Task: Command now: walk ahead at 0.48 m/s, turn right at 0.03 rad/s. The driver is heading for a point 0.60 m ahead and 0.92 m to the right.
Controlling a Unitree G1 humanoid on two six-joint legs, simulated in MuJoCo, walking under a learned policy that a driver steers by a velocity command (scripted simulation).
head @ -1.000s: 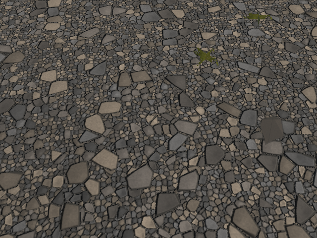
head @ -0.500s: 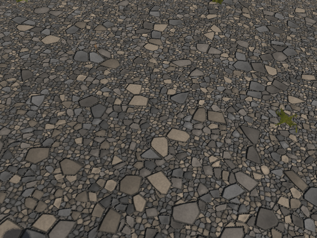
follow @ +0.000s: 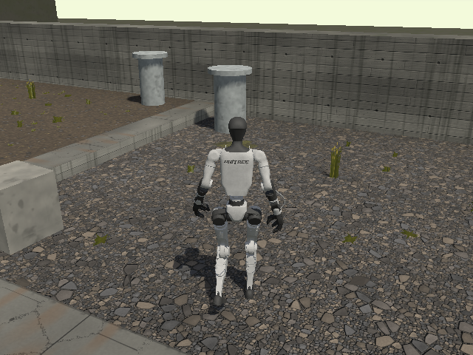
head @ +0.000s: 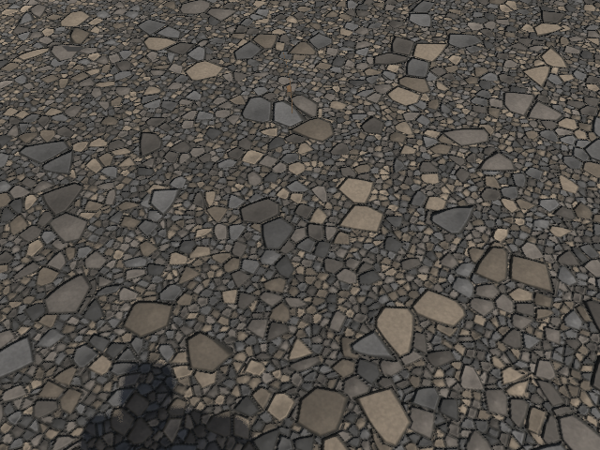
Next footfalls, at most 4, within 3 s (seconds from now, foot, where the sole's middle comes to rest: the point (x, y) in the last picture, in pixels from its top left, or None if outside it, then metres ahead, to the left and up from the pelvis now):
0.34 left None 0.36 0.10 -0.77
0.88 right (398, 415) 0.54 -0.19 -0.77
1.40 left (403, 283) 0.89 -0.25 -0.77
1.92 right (540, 292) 0.85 -0.60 -0.77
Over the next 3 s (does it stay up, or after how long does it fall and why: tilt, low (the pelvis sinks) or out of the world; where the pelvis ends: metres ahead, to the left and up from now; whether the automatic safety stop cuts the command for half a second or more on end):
stays up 0.92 -0.68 0.01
